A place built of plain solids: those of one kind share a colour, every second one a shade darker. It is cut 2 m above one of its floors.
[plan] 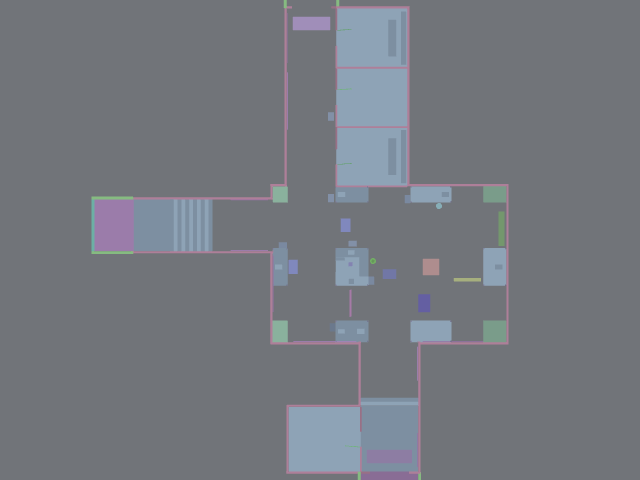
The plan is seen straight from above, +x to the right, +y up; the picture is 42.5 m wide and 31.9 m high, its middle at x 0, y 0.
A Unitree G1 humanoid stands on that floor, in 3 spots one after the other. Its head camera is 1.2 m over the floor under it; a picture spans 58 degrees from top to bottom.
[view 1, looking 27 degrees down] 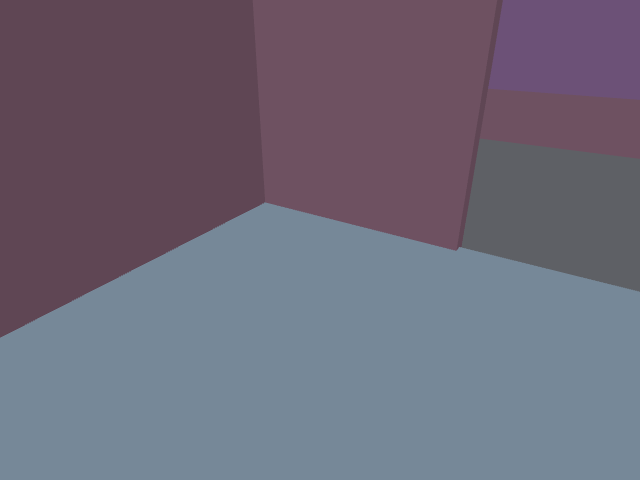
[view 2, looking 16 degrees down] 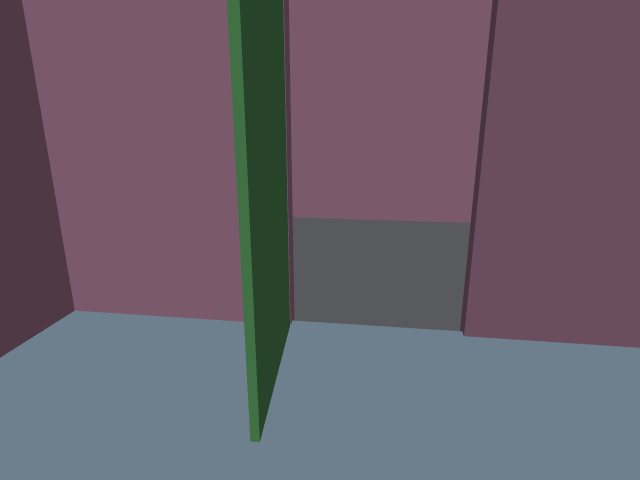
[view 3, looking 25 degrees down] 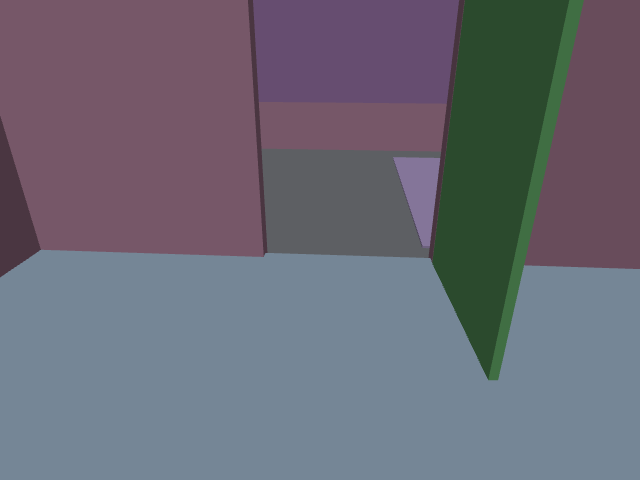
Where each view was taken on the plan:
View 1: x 3.44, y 9.48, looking -148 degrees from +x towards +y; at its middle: piece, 2.64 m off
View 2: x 3.44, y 5.54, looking -172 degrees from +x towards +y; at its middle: ground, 4.82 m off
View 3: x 3.44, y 13.42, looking -176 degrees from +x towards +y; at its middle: ground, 3.14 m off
